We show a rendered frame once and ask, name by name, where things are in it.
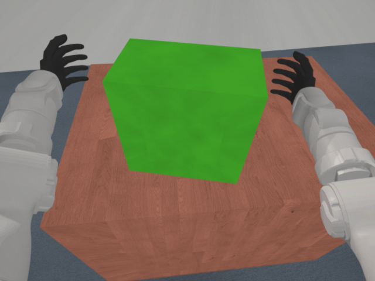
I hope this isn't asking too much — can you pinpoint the left robot forearm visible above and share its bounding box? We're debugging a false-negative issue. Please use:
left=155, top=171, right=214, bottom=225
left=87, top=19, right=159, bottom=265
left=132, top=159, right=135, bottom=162
left=0, top=70, right=63, bottom=156

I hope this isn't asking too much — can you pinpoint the robot left upper arm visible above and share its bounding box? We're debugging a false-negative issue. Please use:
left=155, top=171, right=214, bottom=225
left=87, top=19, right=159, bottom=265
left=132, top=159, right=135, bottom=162
left=0, top=146, right=58, bottom=281

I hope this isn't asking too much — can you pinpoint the robot right hand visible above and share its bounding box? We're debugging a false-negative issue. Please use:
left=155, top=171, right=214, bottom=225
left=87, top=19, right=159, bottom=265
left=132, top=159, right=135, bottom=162
left=270, top=51, right=316, bottom=105

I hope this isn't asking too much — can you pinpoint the robot right upper arm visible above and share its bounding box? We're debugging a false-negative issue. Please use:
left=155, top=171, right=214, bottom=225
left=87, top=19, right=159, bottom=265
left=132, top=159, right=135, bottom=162
left=320, top=177, right=375, bottom=281

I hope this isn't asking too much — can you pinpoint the robot left hand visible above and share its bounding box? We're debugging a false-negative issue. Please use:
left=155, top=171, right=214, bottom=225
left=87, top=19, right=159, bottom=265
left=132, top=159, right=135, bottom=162
left=40, top=34, right=88, bottom=91

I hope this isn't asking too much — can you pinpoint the right robot forearm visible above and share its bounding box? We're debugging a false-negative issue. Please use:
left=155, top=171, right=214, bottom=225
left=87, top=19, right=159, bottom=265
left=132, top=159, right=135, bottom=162
left=291, top=87, right=375, bottom=186

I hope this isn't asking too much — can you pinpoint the pedestal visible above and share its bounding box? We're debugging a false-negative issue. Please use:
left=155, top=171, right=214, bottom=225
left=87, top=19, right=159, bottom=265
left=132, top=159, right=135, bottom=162
left=40, top=56, right=375, bottom=281

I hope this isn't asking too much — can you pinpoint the carton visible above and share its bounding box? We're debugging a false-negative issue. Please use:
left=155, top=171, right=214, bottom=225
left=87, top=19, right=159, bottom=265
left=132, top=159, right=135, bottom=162
left=102, top=39, right=268, bottom=184

